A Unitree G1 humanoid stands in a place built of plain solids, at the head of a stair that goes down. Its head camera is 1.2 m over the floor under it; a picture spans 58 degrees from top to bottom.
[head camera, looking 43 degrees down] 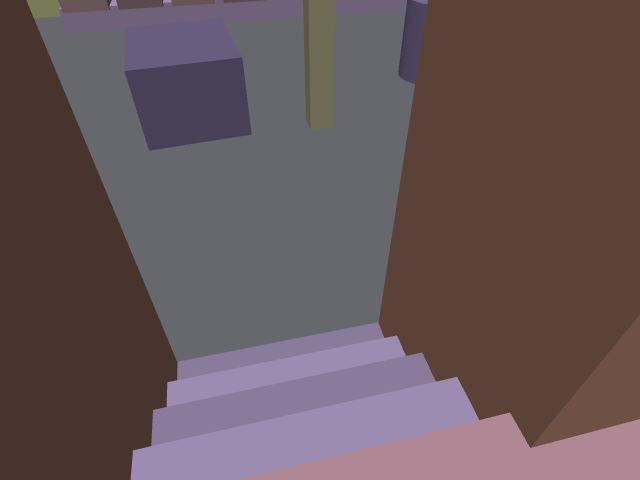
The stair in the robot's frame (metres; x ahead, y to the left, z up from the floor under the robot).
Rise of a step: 0.20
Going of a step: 0.23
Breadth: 1.10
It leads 13 degrees to the left of straight ahead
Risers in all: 5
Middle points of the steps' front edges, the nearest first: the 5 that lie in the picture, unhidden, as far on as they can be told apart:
0.44 0.00 0.00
0.67 0.05 -0.20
0.89 0.10 -0.40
1.12 0.16 -0.60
1.35 0.21 -0.80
